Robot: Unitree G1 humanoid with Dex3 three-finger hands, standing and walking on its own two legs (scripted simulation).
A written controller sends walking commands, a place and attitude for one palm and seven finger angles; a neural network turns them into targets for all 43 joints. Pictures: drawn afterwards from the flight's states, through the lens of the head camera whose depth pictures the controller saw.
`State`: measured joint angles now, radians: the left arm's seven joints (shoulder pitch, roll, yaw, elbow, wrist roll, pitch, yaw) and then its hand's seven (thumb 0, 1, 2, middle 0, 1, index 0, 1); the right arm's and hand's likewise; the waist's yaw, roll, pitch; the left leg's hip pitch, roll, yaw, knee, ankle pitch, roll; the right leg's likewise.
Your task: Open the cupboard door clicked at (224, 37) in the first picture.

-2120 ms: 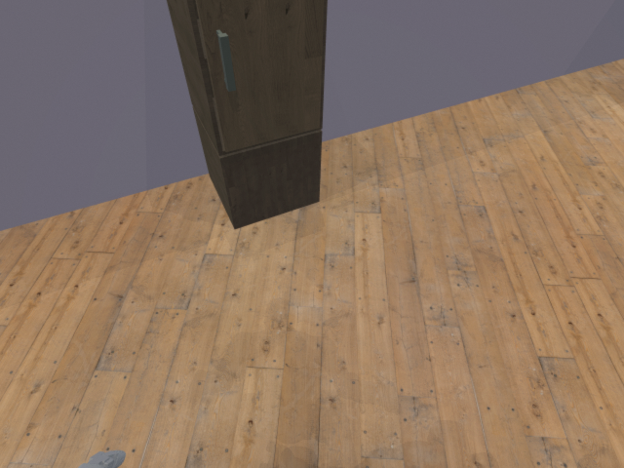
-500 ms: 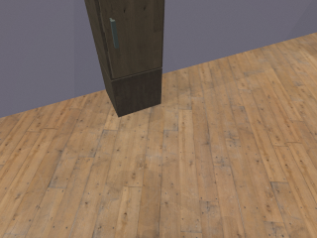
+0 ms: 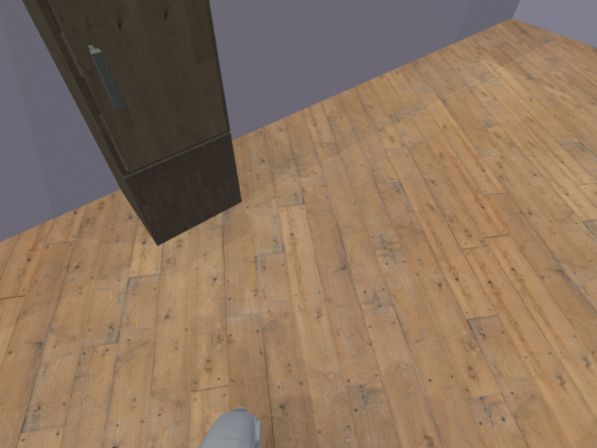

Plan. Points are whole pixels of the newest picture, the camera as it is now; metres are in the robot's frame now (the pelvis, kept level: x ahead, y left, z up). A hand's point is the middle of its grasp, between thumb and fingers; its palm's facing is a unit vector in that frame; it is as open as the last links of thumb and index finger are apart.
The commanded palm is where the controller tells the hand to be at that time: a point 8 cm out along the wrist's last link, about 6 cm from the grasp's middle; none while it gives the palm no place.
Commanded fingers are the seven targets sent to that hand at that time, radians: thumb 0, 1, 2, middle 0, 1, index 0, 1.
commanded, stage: walk to a spot facing it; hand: left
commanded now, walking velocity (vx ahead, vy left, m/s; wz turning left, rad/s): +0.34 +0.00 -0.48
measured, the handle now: (105, 77) +0.92 +0.60 -0.02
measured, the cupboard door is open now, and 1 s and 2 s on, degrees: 0 0 0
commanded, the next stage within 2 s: turn to face it in 0.98 s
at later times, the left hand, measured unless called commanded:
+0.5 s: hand (190, 314) +0.35 +0.24 -0.15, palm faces -0.25 -0.94 -0.22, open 7.4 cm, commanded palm none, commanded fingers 0.00 0.90 0.90 -0.20 -0.30 -0.20 -0.30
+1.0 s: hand (278, 248) +0.53 +0.10 -0.17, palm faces -0.50 -0.84 -0.21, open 7.3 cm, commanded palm none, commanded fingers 0.00 0.90 0.90 -0.20 -0.30 -0.20 -0.30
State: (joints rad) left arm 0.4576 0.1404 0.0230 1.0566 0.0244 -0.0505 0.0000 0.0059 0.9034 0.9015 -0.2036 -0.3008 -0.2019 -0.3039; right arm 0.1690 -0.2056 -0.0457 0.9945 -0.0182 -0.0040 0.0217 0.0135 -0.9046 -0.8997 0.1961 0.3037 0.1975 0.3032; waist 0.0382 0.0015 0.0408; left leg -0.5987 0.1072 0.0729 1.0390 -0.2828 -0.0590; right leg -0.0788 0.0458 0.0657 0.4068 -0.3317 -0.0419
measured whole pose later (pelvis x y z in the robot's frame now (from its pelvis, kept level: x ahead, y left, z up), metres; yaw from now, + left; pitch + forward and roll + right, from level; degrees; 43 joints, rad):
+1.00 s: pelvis +0.37 -0.04 -0.01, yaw -33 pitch +1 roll -2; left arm 0.22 0.21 0.06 0.98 0.02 -0.03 -0.01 0.00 0.92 0.90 -0.20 -0.30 -0.20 -0.30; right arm 0.16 -0.19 -0.04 0.92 -0.03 -0.03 0.01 0.01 -0.91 -0.90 0.19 0.30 0.20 0.30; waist -0.01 0.01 0.06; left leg -0.55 0.16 0.08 0.90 -0.29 -0.07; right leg -0.24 0.04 -0.04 0.49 -0.27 -0.03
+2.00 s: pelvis +0.47 -0.11 +0.00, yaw -10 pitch -1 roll +3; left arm 0.22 0.18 0.03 0.91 0.02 0.00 0.03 0.01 0.90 0.90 -0.20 -0.30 -0.20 -0.30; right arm 0.16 -0.30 -0.10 0.95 -0.02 0.08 0.02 0.01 -0.91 -0.90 0.19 0.30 0.19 0.30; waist -0.01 0.03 0.08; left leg -0.49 0.06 0.02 1.10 -0.39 -0.09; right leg -0.19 -0.11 -0.25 0.50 -0.28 -0.04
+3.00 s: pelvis +0.43 -0.11 +0.00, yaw +27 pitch -2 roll +2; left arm 0.19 0.18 0.03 0.88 0.01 0.02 0.03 0.01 0.90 0.90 -0.20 -0.30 -0.20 -0.30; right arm 0.26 -0.27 -0.10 0.96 -0.02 0.09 0.03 0.01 -0.91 -0.90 0.19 0.30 0.20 0.30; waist -0.05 0.03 0.07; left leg -0.50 0.02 -0.01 1.11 -0.37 -0.08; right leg -0.17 -0.10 -0.15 0.50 -0.28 0.00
